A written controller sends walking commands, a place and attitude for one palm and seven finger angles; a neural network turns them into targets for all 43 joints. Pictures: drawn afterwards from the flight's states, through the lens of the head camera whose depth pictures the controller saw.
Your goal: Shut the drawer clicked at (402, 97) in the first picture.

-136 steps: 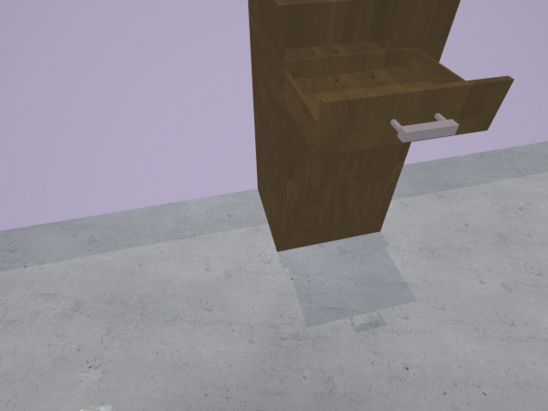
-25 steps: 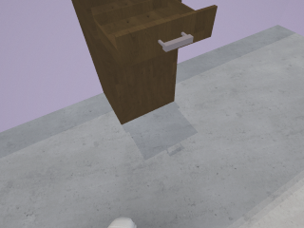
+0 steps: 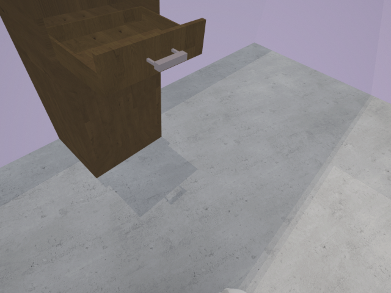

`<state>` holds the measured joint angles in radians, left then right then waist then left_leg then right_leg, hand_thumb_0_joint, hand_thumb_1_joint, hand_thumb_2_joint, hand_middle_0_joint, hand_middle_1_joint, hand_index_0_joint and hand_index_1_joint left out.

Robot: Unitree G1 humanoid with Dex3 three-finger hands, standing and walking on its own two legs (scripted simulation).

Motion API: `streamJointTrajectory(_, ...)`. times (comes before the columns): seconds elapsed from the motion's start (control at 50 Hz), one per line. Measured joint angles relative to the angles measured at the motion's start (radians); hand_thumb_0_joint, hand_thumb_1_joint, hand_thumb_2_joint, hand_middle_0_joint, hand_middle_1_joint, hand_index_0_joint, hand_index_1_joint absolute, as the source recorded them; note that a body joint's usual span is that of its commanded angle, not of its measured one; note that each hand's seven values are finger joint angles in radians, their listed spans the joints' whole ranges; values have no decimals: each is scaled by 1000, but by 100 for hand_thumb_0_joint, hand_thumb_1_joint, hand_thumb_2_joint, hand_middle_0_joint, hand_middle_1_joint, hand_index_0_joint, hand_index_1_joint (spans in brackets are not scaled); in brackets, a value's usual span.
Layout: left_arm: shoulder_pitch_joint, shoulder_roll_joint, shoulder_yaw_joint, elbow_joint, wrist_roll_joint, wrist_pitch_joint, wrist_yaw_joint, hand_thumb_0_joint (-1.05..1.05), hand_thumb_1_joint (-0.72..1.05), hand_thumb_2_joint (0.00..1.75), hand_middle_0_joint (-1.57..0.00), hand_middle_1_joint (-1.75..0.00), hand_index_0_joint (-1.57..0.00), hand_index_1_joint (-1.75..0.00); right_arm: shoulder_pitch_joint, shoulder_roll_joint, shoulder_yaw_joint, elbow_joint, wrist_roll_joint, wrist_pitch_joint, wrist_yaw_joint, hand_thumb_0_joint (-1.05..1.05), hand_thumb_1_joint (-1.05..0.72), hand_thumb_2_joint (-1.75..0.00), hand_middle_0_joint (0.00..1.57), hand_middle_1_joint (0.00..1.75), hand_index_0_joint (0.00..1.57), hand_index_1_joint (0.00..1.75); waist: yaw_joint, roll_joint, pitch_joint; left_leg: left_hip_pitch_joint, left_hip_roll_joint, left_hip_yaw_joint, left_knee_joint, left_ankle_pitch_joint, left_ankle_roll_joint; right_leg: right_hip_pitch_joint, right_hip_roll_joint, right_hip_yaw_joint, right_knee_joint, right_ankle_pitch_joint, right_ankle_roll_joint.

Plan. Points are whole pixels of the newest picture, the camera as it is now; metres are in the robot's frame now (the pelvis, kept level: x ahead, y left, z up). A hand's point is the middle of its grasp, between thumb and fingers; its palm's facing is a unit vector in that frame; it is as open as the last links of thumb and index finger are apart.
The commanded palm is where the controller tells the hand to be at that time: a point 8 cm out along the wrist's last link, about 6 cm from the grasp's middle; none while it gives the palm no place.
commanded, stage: walk to a spot facing it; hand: left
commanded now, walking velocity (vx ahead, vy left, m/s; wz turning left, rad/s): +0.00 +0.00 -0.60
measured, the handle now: (166, 58) +0.82 +0.19 +0.06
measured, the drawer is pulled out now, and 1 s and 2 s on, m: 0.30 0.30 0.30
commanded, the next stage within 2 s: none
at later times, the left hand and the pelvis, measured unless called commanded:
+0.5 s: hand out of the picture +0.13 +0.10 -0.16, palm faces -0.26 -0.94 -0.22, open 7.4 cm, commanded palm none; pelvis +0.04 -0.07 +0.00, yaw -18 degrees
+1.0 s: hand (165, 212) +0.36 +0.11 -0.18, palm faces -0.43 -0.89 -0.17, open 7.4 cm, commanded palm none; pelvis +0.23 -0.05 +0.00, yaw -32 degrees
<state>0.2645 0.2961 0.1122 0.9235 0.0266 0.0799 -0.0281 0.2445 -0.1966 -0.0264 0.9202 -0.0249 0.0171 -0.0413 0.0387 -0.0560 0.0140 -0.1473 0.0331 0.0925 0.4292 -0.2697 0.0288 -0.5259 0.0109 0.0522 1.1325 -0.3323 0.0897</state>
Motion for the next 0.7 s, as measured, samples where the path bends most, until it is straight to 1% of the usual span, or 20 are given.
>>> streamJointTrajectory(0.06,-16,-6,-8,11,-5,9,0,1,91,90,-19,-30,-19,-30,13,11,1,0,-1,-13,4,1,-91,-90,20,30,20,30,-15,5,23,3,23,41,12,-8,-4,45,-42,-25,-91,-34,6)
streamJointTrajectory(0.12,-45,-21,-19,14,-8,14,-3,1,91,90,-19,-30,-19,-30,27,16,-2,7,-3,-16,10,1,-91,-90,20,30,20,30,-33,15,46,-3,51,79,36,-20,-16,94,-64,-59,-211,-63,-1)
streamJointTrajectory(0.16,-66,-34,-25,10,-9,11,-7,1,91,90,-19,-30,-19,-30,37,12,-6,18,-6,-14,15,1,-91,-90,20,30,20,30,-44,26,55,-10,72,105,59,-33,-27,127,-67,-81,-281,-82,-13)
streamJointTrajectory(0.22,-88,-57,-33,0,-8,1,-17,1,91,90,-19,-30,-19,-30,60,-6,-17,38,-10,-9,22,1,-91,-90,20,30,20,30,-60,50,49,-24,106,148,103,-63,-49,185,-61,-119,-383,-108,-33)
streamJointTrajectory(0.26,-97,-69,-39,-12,-5,-15,-23,1,91,90,-19,-30,-19,-30,87,-25,-25,48,-9,-6,25,1,-91,-90,20,30,20,30,-70,71,35,-49,135,162,169,-100,-69,255,-49,-142,-505,-74,-54)
streamJointTrajectory(0.28,-102,-74,-41,-16,-3,-32,-21,1,91,90,-19,-30,-19,-30,99,-35,-29,55,-5,-1,28,1,-91,-90,20,30,20,30,-70,83,31,-79,151,154,248,-159,-72,266,-39,-149,-538,-11,-86)
streamJointTrajectory(0.3,-107,-82,-45,-18,-5,-48,-15,1,91,90,-19,-30,-19,-30,102,-44,-32,67,-5,11,31,1,-91,-90,20,30,20,30,-70,95,31,-121,152,114,360,-224,-75,260,-28,-150,-518,1,-106)
streamJointTrajectory(0.32,-104,-89,-50,-21,-8,-60,-7,1,91,90,-20,-30,-19,-30,104,-51,-34,78,-7,25,33,1,-91,-90,20,30,20,30,-72,101,29,-166,139,66,471,-249,-75,266,-21,-150,-509,-9,-116)
streamJointTrajectory(0.34,-94,-96,-53,-23,-11,-70,1,1,91,90,-20,-30,-20,-30,105,-56,-36,87,-8,34,37,1,-91,-90,20,30,20,30,-70,103,23,-207,126,33,562,-236,-73,281,-16,-146,-518,-17,-122)
streamJointTrajectory(0.36,-78,-100,-54,-23,-13,-78,7,0,91,90,-20,-30,-20,-30,104,-58,-38,92,-9,38,41,1,-91,-90,20,30,20,30,-64,100,15,-243,117,15,627,-205,-73,300,-10,-136,-541,-19,-124)
streamJointTrajectory(0.4,-41,-106,-56,-15,-15,-90,16,0,91,90,-20,-30,-20,-30,91,-61,-42,90,-12,33,48,1,-91,-90,20,30,19,30,-56,90,2,-302,109,-4,686,-125,-81,343,-1,-111,-602,-1,-124)
streamJointTrajectory(0.48,29,-115,-64,22,-12,-109,19,0,91,90,-20,-30,-20,-30,42,-57,-48,52,-14,7,54,1,-91,-90,20,30,19,30,-53,77,-2,-389,113,-20,649,-25,-105,415,11,-64,-703,33,-130)
streamJointTrajectory(0.54,75,-124,-68,50,-9,-118,20,0,91,90,-20,-30,-20,-30,-2,-50,-49,27,-11,-3,58,1,-91,-90,20,30,19,30,-40,73,3,-433,113,-31,595,24,-113,457,19,-32,-743,35,-126)
streamJointTrajectory(0.62,132,-130,-70,82,-6,-121,25,0,91,90,-20,-30,-20,-30,-52,-36,-45,6,-7,-9,64,1,-91,-90,20,30,19,30,-11,69,8,-452,101,-34,503,61,-108,509,24,1,-770,11,-112)
streamJointTrajectory(0.7,179,-123,-65,109,-1,-117,34,1,91,90,-20,-30,-20,-30,-96,-16,-36,-12,-1,-20,68,1,-91,-90,20,30,19,30,25,50,14,-392,71,-23,343,43,-87,551,13,38,-758,-44,-86)
